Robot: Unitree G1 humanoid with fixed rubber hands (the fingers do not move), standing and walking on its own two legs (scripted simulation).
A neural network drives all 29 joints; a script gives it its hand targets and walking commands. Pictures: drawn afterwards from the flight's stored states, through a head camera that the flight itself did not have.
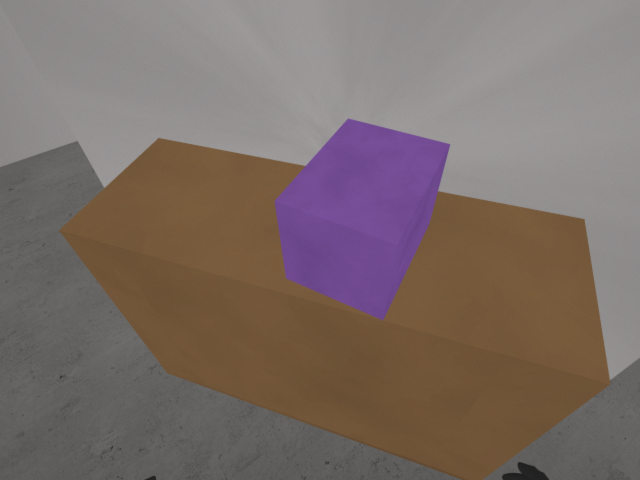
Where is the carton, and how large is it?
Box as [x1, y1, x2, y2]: [275, 119, 449, 319]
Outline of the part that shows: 347,119 275,200 286,278 383,319 428,225 449,144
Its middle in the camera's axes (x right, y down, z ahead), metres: +0.08 -0.04 +0.65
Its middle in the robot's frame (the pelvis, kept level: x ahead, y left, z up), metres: +0.53 -0.05 +0.02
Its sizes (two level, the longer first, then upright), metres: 0.241 0.181 0.182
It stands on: a pedestal, 0.69 m high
